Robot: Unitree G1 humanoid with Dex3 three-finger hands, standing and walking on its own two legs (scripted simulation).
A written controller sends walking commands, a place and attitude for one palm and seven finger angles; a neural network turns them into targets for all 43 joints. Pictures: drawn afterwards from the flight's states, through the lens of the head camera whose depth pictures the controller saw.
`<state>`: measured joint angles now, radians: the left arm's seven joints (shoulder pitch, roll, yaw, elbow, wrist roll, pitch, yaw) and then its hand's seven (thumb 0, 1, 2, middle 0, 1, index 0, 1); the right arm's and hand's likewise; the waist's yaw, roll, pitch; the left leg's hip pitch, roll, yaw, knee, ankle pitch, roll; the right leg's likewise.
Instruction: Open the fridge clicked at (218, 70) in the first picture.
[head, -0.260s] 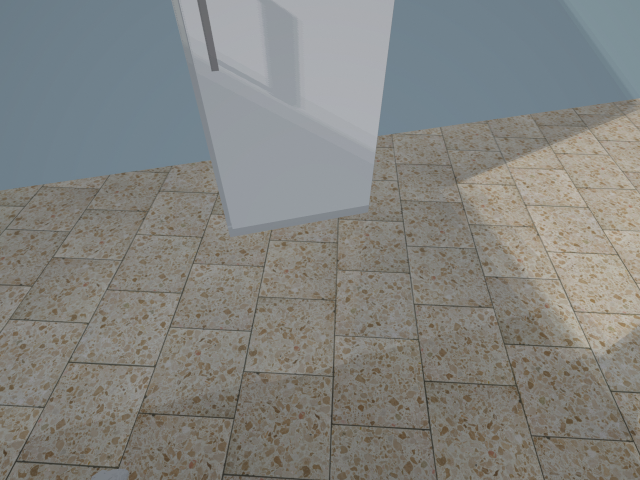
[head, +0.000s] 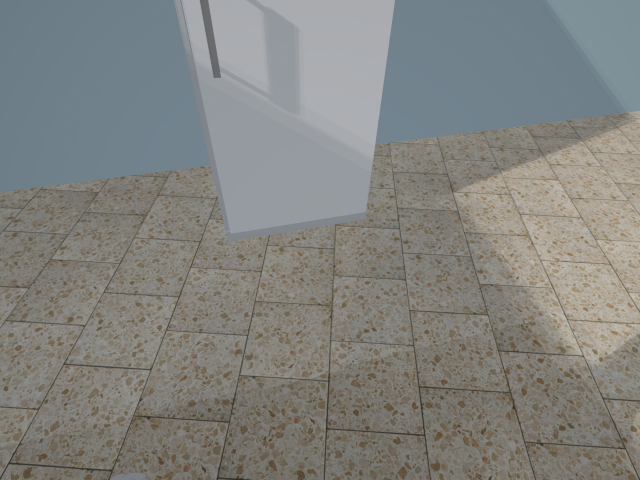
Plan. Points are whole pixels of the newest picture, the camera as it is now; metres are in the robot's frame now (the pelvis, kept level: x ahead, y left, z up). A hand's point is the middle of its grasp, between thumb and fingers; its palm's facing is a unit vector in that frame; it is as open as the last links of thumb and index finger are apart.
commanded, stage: stand and wait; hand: left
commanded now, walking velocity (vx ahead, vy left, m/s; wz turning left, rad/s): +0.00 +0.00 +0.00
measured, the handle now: (207, 22) +1.15 +0.38 +0.14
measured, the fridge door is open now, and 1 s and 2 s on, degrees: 0 0 0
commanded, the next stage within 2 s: look at it before walking up in 0.56 s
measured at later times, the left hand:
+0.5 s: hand out of the picture +0.05 +0.25 -0.15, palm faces -0.01 -0.94 -0.34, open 7.4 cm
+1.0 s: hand out of the picture +0.06 +0.25 -0.15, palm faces -0.02 -0.95 -0.33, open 7.4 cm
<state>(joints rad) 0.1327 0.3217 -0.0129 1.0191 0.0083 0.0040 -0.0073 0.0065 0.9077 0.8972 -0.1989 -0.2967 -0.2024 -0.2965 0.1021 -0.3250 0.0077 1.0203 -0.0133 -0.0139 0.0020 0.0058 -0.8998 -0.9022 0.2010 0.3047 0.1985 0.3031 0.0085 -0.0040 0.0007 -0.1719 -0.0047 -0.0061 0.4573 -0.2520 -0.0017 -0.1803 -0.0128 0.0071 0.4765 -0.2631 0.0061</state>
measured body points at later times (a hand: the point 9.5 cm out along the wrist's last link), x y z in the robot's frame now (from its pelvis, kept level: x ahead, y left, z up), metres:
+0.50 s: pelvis -0.02 +0.00 +0.00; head -0.02 +0.00 +0.45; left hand +0.05 +0.30 -0.13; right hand +0.05 -0.30 -0.13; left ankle +0.00 +0.12 -0.74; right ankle +0.00 -0.12 -0.74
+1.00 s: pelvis -0.01 +0.00 +0.01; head -0.01 +0.00 +0.46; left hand +0.06 +0.29 -0.13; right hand +0.07 -0.30 -0.13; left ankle +0.00 +0.12 -0.74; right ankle +0.00 -0.12 -0.74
